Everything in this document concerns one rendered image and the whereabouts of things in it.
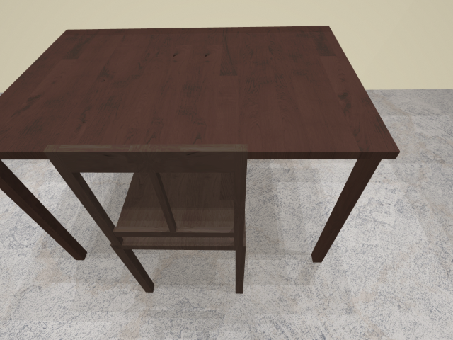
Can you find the chair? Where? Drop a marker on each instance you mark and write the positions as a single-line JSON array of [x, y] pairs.
[[181, 197]]

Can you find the table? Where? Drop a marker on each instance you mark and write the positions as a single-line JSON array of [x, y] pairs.
[[288, 92]]

